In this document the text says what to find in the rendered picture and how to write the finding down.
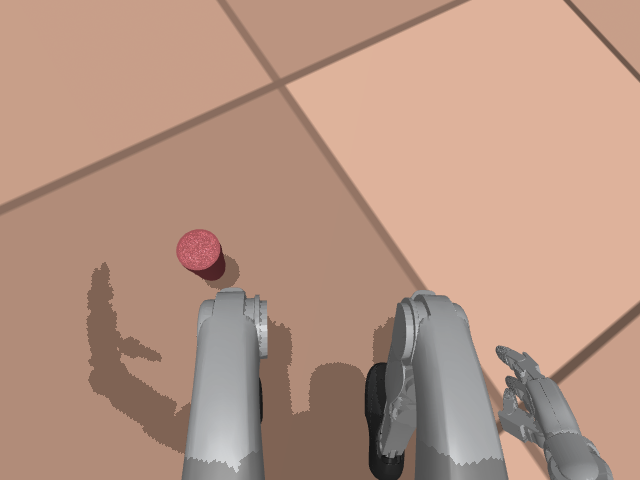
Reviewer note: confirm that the right robot hand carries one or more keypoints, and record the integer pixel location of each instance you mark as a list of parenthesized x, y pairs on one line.
[(542, 398)]

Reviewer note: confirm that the right robot arm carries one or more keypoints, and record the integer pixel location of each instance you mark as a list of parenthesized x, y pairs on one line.
[(574, 457)]

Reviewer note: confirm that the cup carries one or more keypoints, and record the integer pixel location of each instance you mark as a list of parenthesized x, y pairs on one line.
[(200, 252)]

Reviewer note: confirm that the right robot foot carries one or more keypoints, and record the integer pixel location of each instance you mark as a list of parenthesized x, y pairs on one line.
[(382, 467)]

